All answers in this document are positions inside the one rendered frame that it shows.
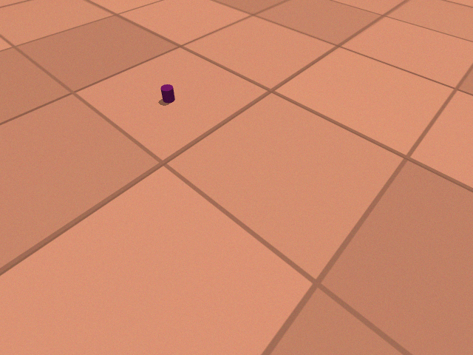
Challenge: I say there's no mug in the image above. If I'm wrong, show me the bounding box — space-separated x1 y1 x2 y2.
161 84 175 103

